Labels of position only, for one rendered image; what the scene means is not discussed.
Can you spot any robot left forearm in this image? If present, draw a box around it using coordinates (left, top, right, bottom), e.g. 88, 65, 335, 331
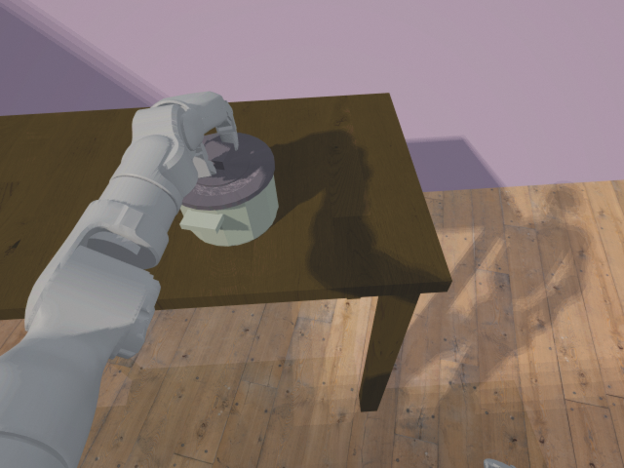
24, 99, 205, 332

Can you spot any pot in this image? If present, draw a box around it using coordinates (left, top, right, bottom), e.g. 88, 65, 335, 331
179, 175, 279, 247

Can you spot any robot left hand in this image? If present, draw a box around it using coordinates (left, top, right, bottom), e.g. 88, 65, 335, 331
150, 91, 239, 178

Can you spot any table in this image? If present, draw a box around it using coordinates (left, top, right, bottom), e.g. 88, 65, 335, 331
0, 93, 452, 412

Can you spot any lid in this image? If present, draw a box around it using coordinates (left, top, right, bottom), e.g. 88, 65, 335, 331
182, 133, 275, 211

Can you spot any robot left upper arm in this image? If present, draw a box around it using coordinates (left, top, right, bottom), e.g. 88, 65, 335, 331
0, 246, 161, 468

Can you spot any knob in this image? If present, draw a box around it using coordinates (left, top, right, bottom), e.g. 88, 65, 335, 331
204, 140, 235, 170

